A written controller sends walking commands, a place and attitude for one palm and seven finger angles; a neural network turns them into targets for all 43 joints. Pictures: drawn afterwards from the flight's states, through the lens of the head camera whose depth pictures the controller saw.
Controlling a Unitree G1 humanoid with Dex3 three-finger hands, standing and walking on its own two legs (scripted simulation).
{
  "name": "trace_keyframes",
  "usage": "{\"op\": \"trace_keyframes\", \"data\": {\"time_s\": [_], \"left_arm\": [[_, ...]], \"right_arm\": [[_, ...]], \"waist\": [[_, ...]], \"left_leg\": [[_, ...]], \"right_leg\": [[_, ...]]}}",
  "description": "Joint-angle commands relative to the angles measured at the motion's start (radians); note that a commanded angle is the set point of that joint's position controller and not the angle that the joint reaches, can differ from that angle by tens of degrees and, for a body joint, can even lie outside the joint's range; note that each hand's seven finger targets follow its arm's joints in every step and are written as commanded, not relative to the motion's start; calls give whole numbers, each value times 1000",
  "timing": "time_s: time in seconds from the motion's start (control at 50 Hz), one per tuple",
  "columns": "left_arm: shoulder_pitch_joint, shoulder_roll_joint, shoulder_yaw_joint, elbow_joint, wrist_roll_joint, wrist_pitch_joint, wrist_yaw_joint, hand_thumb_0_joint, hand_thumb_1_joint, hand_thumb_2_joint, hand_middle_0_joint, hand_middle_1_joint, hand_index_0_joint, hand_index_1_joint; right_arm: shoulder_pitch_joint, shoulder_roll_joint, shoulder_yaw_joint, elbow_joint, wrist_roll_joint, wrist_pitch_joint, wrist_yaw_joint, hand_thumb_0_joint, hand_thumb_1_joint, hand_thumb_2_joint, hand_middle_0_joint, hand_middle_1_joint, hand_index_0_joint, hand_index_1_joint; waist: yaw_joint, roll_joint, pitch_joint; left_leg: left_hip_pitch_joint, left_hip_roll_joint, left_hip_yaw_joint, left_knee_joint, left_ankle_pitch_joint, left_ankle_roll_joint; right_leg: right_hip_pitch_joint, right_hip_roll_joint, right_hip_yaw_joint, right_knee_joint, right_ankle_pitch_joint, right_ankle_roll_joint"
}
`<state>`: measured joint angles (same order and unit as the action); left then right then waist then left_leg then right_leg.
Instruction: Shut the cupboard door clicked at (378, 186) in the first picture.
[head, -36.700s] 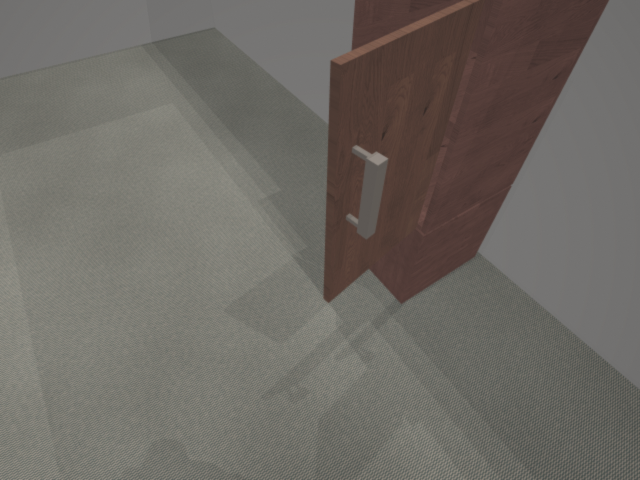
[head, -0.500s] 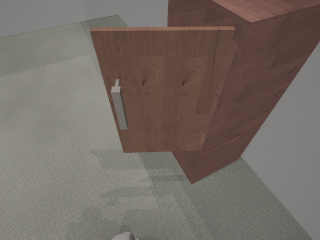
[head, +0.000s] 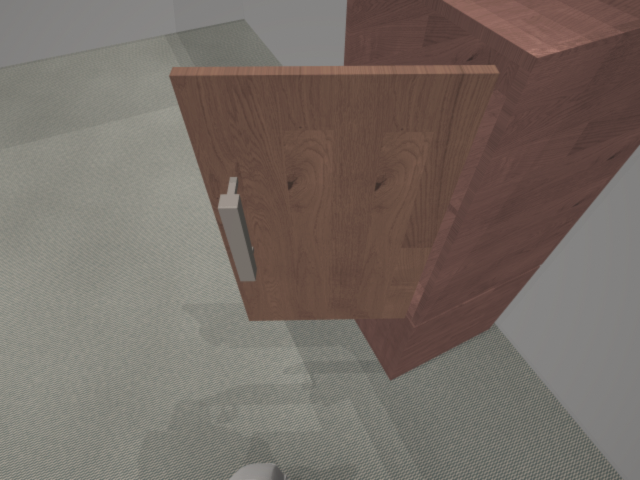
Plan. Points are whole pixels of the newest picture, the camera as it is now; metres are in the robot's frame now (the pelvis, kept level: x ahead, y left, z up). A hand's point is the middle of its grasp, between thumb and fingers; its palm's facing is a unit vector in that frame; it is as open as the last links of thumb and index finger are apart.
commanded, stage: come to a stop and stand still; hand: left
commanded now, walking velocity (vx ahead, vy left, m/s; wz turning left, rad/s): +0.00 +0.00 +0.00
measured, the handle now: (241, 231) +0.44 +0.16 +0.02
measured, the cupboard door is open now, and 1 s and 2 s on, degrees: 65 65 65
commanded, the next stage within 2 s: look again from close up in 0.58 s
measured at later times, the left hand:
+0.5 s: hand out of the picture +0.00 +0.21 -0.17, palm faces +0.01 -0.99 -0.17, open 7.3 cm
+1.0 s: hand out of the picture -0.07 +0.23 -0.18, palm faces +0.03 -0.98 -0.19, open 7.3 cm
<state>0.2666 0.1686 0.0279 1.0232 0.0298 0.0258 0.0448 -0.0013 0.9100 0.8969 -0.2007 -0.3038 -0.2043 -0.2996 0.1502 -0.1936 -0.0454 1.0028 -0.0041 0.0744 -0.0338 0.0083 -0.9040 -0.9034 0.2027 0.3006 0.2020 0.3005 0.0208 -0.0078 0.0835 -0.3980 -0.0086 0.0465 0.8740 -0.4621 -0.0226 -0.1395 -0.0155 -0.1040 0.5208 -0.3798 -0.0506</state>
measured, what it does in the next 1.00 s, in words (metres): shifts its weight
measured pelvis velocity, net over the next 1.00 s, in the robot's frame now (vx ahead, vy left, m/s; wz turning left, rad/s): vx -0.06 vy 0.06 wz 0.00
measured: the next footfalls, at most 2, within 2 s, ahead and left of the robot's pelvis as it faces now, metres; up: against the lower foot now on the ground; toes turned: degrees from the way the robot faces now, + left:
none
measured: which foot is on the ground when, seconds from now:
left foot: down 0.00-1.00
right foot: down 0.00-1.00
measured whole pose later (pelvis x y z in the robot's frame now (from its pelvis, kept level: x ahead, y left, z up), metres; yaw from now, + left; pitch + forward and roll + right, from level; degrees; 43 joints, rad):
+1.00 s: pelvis -0.06 +0.06 +0.00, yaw +0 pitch -2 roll -1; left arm 0.36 0.15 -0.01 1.06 0.02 0.00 0.04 0.00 0.91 0.90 -0.20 -0.30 -0.20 -0.30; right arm 0.30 -0.17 -0.01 1.04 -0.01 0.00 -0.02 0.02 -0.93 -0.90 0.20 0.30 0.20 0.30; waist 0.00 0.01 0.01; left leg -0.29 -0.02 0.07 0.52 -0.21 0.06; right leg -0.19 -0.07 -0.08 0.52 -0.29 0.03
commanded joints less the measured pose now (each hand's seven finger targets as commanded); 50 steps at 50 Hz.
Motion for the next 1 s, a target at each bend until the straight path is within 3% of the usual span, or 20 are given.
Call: {"op": "trace_keyframes", "data": {"time_s": [0.0,0.04,0.06,0.08,0.1,0.14,0.2,0.26,0.38,0.48,0.64,0.66,0.68,0.7,0.72,0.76,0.8,0.84,0.9,0.98], "left_arm": [[22,184,36,-38,0,-18,3,0,900,900,-200,-300,-200,-300],[15,176,31,-24,-15,-20,2,0,900,900,-200,-300,-200,-300],[33,157,26,-23,-21,-17,1,0,900,900,-200,-300,-200,-300],[60,115,17,-30,-18,-10,6,0,900,900,-200,-300,-200,-300],[63,100,12,-25,-18,-6,10,0,900,900,-200,-300,-200,-300],[31,104,7,-10,-23,-2,5,0,900,900,-200,-300,-200,-300],[34,106,3,18,-25,-5,-2,0,900,900,-200,-300,-200,-300],[26,113,1,37,-25,-13,-7,0,900,900,-200,-300,-200,-300],[28,99,-7,63,-19,-19,-10,0,900,900,-200,-300,-200,-300],[60,80,-12,82,-18,-23,-9,0,900,900,-200,-300,-200,-300],[112,51,-19,106,-21,-29,-6,0,900,900,-200,-300,-200,-300],[131,66,-40,98,6,-69,32,0,900,900,-200,-300,-200,-300],[159,108,-26,89,-5,-85,31,0,900,900,-200,-300,-200,-300],[183,92,-25,75,-12,-79,25,0,900,900,-200,-300,-200,-300],[174,70,-28,74,-15,-76,21,0,900,900,-200,-300,-200,-300],[160,48,-29,59,-18,-62,16,0,900,900,-200,-300,-200,-300],[141,47,-28,39,-12,-48,12,0,900,900,-200,-300,-200,-300],[137,54,-26,23,-10,-42,6,0,900,900,-200,-300,-200,-300],[151,65,-21,7,-5,-35,3,0,900,900,-200,-300,-200,-300],[169,72,-19,-8,-3,-36,1,0,900,900,-200,-300,-200,-300]], "right_arm": [[21,-44,-3,-38,-2,-29,10,0,-900,-900,200,300,200,300],[84,-55,4,-4,-5,-45,12,0,-900,-900,200,300,200,300],[113,-92,2,6,-9,-60,12,0,-900,-900,200,300,200,300],[128,-132,-5,13,-10,-66,8,0,-900,-900,200,300,200,300],[108,-150,-2,16,-12,-67,2,0,-900,-900,200,300,200,300],[95,-140,9,25,-8,-75,-9,0,-900,-900,200,300,200,300],[101,-121,19,45,-5,-81,-11,0,-900,-900,200,300,200,300],[123,-100,22,63,-3,-83,-5,0,-900,-900,200,300,200,300],[147,-74,27,92,-1,-84,0,0,-900,-900,200,300,200,300],[167,-64,29,106,-1,-85,0,0,-900,-900,200,300,200,300],[196,-49,32,119,-1,-92,-5,0,-900,-900,200,300,200,300],[122,-79,44,47,-2,-115,12,0,-900,-900,200,300,200,300],[136,-52,49,27,-4,-124,11,0,-900,-900,200,300,200,300],[221,-40,40,32,-9,-130,5,0,-900,-900,200,300,200,300],[226,-51,36,33,-5,-129,0,0,-900,-900,200,300,200,300],[208,-70,28,18,-1,-117,-4,0,-900,-900,200,300,200,300],[186,-64,28,4,-4,-107,2,0,-900,-900,200,300,200,300],[172,-63,24,-8,-5,-97,9,0,-900,-900,200,300,200,300],[171,-71,16,-18,-10,-87,15,0,-900,-900,200,300,200,300],[178,-72,15,-22,-11,-87,17,0,-900,-900,200,300,200,300]], "waist": [[-9,-141,-68],[-28,-119,-105],[-20,-26,-144],[-3,54,-154],[6,62,-128],[7,111,-98],[12,89,-96],[-4,46,-109],[-15,-17,-17],[-18,-18,15],[-22,1,-8],[-5,138,42],[-26,150,8],[-29,125,-123],[-29,68,-219],[-28,-11,-173],[-26,-25,-32],[-26,-18,33],[-24,13,52],[-18,-15,24]], "left_leg": [[34,27,7,-177,69,-9],[185,45,-6,-392,343,1],[276,126,-93,-422,671,38],[280,224,-185,-408,820,98],[229,248,-203,-428,806,128],[197,231,-219,-470,825,130],[196,192,-177,-497,712,98],[217,144,-125,-507,557,57],[203,119,-100,-565,373,43],[201,113,-89,-584,321,43],[228,110,-87,-575,356,47],[164,120,-71,-380,607,28],[186,97,-79,-379,743,27],[225,114,-82,-383,675,40],[261,124,-104,-365,732,54],[230,131,-115,-386,590,71],[128,115,-121,-433,399,73],[72,96,-131,-486,190,68],[27,91,-151,-544,20,69],[32,95,-151,-556,4,72]], "right_leg": [[73,-244,147,-60,877,-131],[37,-199,126,-5,727,-63],[-3,-144,91,39,571,-1],[-16,-93,66,35,302,37],[0,-58,68,7,144,43],[27,-54,63,-16,160,45],[70,-68,82,-88,203,35],[76,-94,102,-147,258,24],[24,-98,108,-211,195,30],[2,-98,110,-230,179,34],[-2,-100,112,-229,208,34],[-84,-132,142,-182,425,27],[-42,-147,119,-142,673,15],[30,-138,102,-76,521,0],[59,-120,94,-61,474,3],[8,-104,86,-79,297,12],[-57,-95,87,-102,161,13],[-109,-89,97,-116,36,11],[-135,-79,97,-115,-47,13],[-137,-79,98,-125,-56,16]]}}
